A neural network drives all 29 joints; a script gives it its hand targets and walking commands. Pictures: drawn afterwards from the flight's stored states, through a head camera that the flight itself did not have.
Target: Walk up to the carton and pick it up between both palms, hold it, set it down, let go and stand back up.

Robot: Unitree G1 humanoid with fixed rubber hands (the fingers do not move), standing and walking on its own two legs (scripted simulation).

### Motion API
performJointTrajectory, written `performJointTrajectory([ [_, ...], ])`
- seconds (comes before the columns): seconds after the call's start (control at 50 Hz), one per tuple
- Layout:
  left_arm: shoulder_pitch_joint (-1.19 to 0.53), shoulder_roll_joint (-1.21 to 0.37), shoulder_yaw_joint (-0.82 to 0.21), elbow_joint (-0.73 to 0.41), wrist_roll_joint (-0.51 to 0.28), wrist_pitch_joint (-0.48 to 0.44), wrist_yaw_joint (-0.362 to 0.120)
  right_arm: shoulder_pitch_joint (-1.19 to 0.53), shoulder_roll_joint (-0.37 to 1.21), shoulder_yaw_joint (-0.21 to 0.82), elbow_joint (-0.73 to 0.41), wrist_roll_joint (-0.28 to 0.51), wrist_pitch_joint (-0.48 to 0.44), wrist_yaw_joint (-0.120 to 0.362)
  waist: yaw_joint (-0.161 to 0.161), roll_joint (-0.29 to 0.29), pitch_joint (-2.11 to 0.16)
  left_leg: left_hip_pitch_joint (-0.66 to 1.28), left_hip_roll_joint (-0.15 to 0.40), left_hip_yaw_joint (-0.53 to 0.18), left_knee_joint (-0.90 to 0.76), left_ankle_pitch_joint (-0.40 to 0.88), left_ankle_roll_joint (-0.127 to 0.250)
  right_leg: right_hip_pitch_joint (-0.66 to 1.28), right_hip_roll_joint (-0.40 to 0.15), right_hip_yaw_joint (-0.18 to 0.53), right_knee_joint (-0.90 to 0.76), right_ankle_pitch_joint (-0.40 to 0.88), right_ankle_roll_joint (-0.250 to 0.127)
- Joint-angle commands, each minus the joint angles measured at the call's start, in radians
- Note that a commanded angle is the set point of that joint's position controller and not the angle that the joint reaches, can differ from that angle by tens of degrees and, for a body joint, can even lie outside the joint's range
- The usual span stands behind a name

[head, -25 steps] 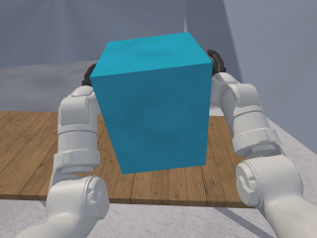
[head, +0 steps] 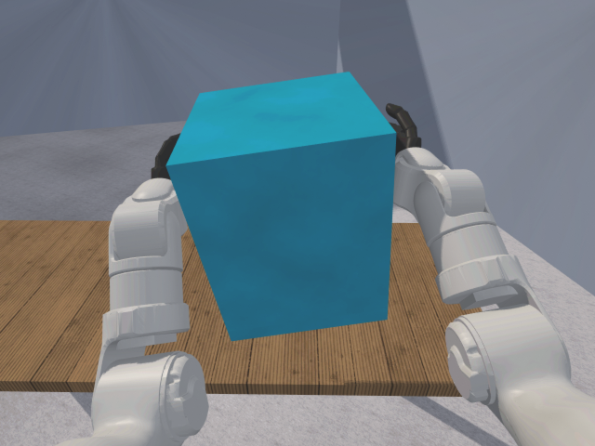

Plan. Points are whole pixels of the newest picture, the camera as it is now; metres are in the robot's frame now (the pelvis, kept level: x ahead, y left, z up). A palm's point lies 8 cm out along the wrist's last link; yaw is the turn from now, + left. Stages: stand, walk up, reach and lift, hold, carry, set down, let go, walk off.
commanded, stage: hold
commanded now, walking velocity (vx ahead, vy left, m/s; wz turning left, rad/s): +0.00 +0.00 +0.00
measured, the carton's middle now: (291, 203) +0.36 -0.01 +0.24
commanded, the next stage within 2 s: set down in 1.54 s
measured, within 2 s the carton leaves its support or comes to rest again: neither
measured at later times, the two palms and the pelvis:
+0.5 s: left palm (172, 189) +0.36 +0.13 +0.27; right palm (408, 159) +0.35 -0.16 +0.29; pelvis -0.01 +0.00 +0.00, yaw +0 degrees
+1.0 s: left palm (170, 184) +0.37 +0.13 +0.27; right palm (405, 159) +0.36 -0.16 +0.29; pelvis -0.01 -0.01 +0.00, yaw +1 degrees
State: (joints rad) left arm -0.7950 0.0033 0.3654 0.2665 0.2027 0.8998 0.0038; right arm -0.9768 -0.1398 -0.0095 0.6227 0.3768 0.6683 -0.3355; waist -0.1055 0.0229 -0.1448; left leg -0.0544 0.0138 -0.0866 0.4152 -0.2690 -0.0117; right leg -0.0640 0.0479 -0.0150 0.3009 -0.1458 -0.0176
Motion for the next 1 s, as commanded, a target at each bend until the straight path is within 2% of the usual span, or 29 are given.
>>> performJointTrajectory([
  [0.0,-0.971,-0.529,-0.476,-0.112,-0.184,-0.094,-0.118,-0.929,0.742,0.273,-0.336,0.165,-0.032,0.164,-0.001,0.008,-0.326,-0.094,-0.065,0.036,-0.077,0.29,-0.037,0.199,0.04,0.002,0.01,0.266,0.065],
  [0.04,-1.048,-0.53,-0.493,-0.181,-0.2,-0.114,-0.108,-0.881,0.743,0.272,-0.298,0.171,-0.024,0.17,-0.02,0.052,-0.357,-0.107,-0.057,0.027,-0.066,0.314,-0.05,0.227,0.042,0.01,0.021,0.272,0.05],
  [0.06,-1.017,-0.537,-0.48,-0.146,-0.189,-0.11,-0.104,-0.881,0.743,0.279,-0.281,0.175,-0.024,0.173,0.003,0.039,-0.344,-0.108,-0.058,0.033,-0.068,0.293,-0.045,0.217,0.041,0.015,0.018,0.254,0.044],
  [0.1,-1.018,-0.547,-0.496,-0.152,-0.2,-0.11,-0.108,-0.879,0.729,0.261,-0.305,0.166,-0.029,0.173,-0.031,0.039,-0.358,-0.102,-0.059,0.03,-0.067,0.303,-0.052,0.228,0.04,0.011,0.016,0.284,0.05],
  [0.18,-0.923,-0.555,-0.459,-0.097,-0.157,-0.093,-0.106,-0.889,0.685,0.273,-0.282,0.19,-0.023,0.175,0.003,0.033,-0.357,-0.061,-0.049,0.023,-0.065,0.38,-0.057,0.227,0.064,0.008,0.012,0.282,0.037],
  [0.24,-0.995,-0.559,-0.491,-0.194,-0.178,-0.095,-0.113,-0.845,0.697,0.269,-0.258,0.193,-0.018,0.181,-0.029,0.055,-0.37,-0.061,-0.047,0.03,-0.054,0.401,-0.077,0.236,0.056,0.016,0.023,0.319,0.04],
  [0.28,-0.923,-0.526,-0.423,-0.062,-0.158,-0.085,-0.118,-0.942,0.701,0.276,-0.335,0.191,-0.034,0.181,0.017,-0.007,-0.347,-0.091,-0.065,0.035,-0.072,0.3,-0.039,0.23,0.049,0.008,-0.006,0.241,0.055],
  [0.3,-0.999,-0.549,-0.479,-0.173,-0.194,-0.107,-0.113,-0.878,0.731,0.261,-0.29,0.175,-0.035,0.183,-0.011,0.029,-0.39,-0.087,-0.056,0.03,-0.063,0.34,-0.058,0.239,0.046,0.011,0.013,0.295,0.044],
  [0.32,-1.018,-0.545,-0.493,-0.15,-0.198,-0.104,-0.109,-0.93,0.713,0.248,-0.319,0.166,-0.041,0.183,-0.022,0.041,-0.387,-0.082,-0.057,0.029,-0.06,0.326,-0.058,0.202,0.047,0.01,0.012,0.271,0.045],
  [0.34,-0.997,-0.54,-0.459,-0.11,-0.167,-0.096,-0.108,-0.955,0.714,0.268,-0.293,0.18,-0.041,0.189,0.021,0.037,-0.355,-0.091,-0.061,0.033,-0.059,0.337,-0.052,0.191,0.051,0.012,0.002,0.237,0.044],
  [0.36,-1.018,-0.532,-0.476,-0.146,-0.167,-0.104,-0.108,-0.922,0.71,0.248,-0.269,0.169,-0.041,0.19,-0.002,0.051,-0.351,-0.081,-0.055,0.03,-0.062,0.341,-0.057,0.195,0.051,0.009,0.001,0.24,0.043],
  [0.4,-1.011,-0.52,-0.424,-0.07,-0.141,-0.106,-0.109,-0.938,0.725,0.241,-0.219,0.154,-0.034,0.197,0.034,0.029,-0.296,-0.126,-0.055,0.035,-0.093,0.248,-0.037,0.175,0.038,0.016,-0.008,0.172,0.04],
  [0.42,-0.994,-0.541,-0.46,-0.12,-0.141,-0.1,-0.115,-0.872,0.71,0.232,-0.216,0.155,-0.031,0.187,-0.018,0.053,-0.33,-0.111,-0.054,0.032,-0.083,0.276,-0.051,0.22,0.041,0.019,0.004,0.222,0.04],
  [0.44,-0.972,-0.514,-0.424,-0.076,-0.132,-0.099,-0.12,-0.887,0.724,0.252,-0.207,0.162,-0.031,0.191,0.022,0.027,-0.301,-0.118,-0.058,0.038,-0.082,0.275,-0.041,0.219,0.035,0.018,-0.001,0.231,0.046],
  [0.46,-1.013,-0.532,-0.449,-0.125,-0.159,-0.107,-0.121,-0.92,0.725,0.247,-0.282,0.16,-0.045,0.187,-0.006,0.022,-0.385,-0.113,-0.067,0.042,-0.076,0.261,-0.04,0.256,0.037,0.016,0.007,0.27,0.054],
  [0.48,-0.991,-0.534,-0.451,-0.097,-0.181,-0.114,-0.109,-0.985,0.764,0.288,-0.339,0.175,-0.053,0.183,0.023,0.011,-0.42,-0.114,-0.072,0.032,-0.075,0.285,-0.023,0.243,0.034,0.019,0.009,0.285,0.062],
  [0.5,-1.038,-0.543,-0.494,-0.175,-0.213,-0.127,-0.099,-0.961,0.762,0.298,-0.347,0.189,-0.054,0.186,0.003,0.024,-0.47,-0.085,-0.066,0.033,-0.06,0.336,-0.037,0.252,0.041,0.012,0.021,0.32,0.061],
  [0.52,-1.047,-0.543,-0.486,-0.126,-0.208,-0.125,-0.1,-1.018,0.768,0.29,-0.37,0.183,-0.066,0.183,0.012,0.028,-0.484,-0.122,-0.072,0.031,-0.061,0.297,-0.027,0.258,0.037,0.023,0.016,0.285,0.06],
  [0.54,-1.059,-0.562,-0.523,-0.154,-0.231,-0.136,-0.095,-0.955,0.769,0.265,-0.352,0.164,-0.055,0.177,-0.033,0.047,-0.462,-0.123,-0.068,0.026,-0.063,0.286,-0.038,0.255,0.031,0.026,0.023,0.32,0.056],
  [0.58,-1.033,-0.532,-0.463,-0.067,-0.19,-0.127,-0.102,-0.977,0.76,0.252,-0.271,0.149,-0.049,0.182,0.012,0.036,-0.379,-0.132,-0.062,0.027,-0.081,0.242,-0.024,0.188,0.028,0.021,-0.002,0.203,0.054],
  [0.64,-0.972,-0.514,-0.418,-0.046,-0.158,-0.117,-0.109,-0.911,0.744,0.25,-0.236,0.137,-0.036,0.183,0.013,0.0,-0.346,-0.154,-0.059,0.03,-0.102,0.197,-0.025,0.221,0.026,0.021,0.004,0.185,0.049],
  [0.68,-1.006,-0.504,-0.404,-0.009,-0.148,-0.116,-0.124,-0.871,0.721,0.204,-0.151,0.11,-0.022,0.18,-0.023,0.006,-0.26,-0.168,-0.06,0.037,-0.12,0.113,-0.029,0.174,0.019,0.022,-0.012,0.113,0.051],
  [0.72,-1.006,-0.486,-0.355,0.065,-0.142,-0.125,-0.124,-0.989,0.763,0.227,-0.199,0.117,-0.043,0.186,0.036,-0.059,-0.273,-0.192,-0.07,0.042,-0.116,0.116,0.003,0.18,0.019,0.026,-0.024,0.105,0.056],
  [0.74,-1.039,-0.496,-0.383,0.045,-0.16,-0.132,-0.127,-0.955,0.75,0.192,-0.157,0.092,-0.037,0.185,0.005,-0.018,-0.264,-0.19,-0.066,0.045,-0.117,0.087,-0.012,0.151,0.014,0.024,-0.026,0.096,0.052],
  [0.8,-1.006,-0.519,-0.407,0.074,-0.171,-0.138,-0.123,-1.03,0.765,0.217,-0.236,0.116,-0.064,0.182,0.021,-0.002,-0.34,-0.195,-0.07,0.043,-0.11,0.134,-0.011,0.212,0.01,0.029,-0.017,0.153,0.051],
  [0.86,-1.059,-0.522,-0.445,-0.087,-0.224,-0.161,-0.115,-1.013,0.824,0.299,-0.349,0.179,-0.061,0.165,0.016,-0.017,-0.518,-0.167,-0.083,0.033,-0.07,0.287,-0.009,0.353,0.02,0.035,0.041,0.416,0.072],
  [0.9,-1.047,-0.542,-0.484,-0.125,-0.254,-0.164,-0.105,-0.967,0.81,0.307,-0.381,0.185,-0.048,0.152,-0.018,0.014,-0.532,-0.15,-0.087,0.031,-0.067,0.29,-0.023,0.351,0.016,0.038,0.041,0.461,0.078],
  [0.94,-1.035,-0.499,-0.437,-0.122,-0.216,-0.16,-0.107,-0.876,0.801,0.294,-0.309,0.187,-0.035,0.145,-0.021,0.021,-0.481,-0.133,-0.089,0.03,-0.059,0.304,-0.028,0.335,0.014,0.039,0.047,0.473,0.083],
  [0.98,-0.982,-0.53,-0.47,-0.145,-0.21,-0.138,-0.105,-0.891,0.76,0.305,-0.368,0.194,-0.031,0.142,-0.028,0.035,-0.48,-0.085,-0.082,0.03,-0.051,0.382,-0.043,0.308,0.03,0.028,0.041,0.464,0.075],
])
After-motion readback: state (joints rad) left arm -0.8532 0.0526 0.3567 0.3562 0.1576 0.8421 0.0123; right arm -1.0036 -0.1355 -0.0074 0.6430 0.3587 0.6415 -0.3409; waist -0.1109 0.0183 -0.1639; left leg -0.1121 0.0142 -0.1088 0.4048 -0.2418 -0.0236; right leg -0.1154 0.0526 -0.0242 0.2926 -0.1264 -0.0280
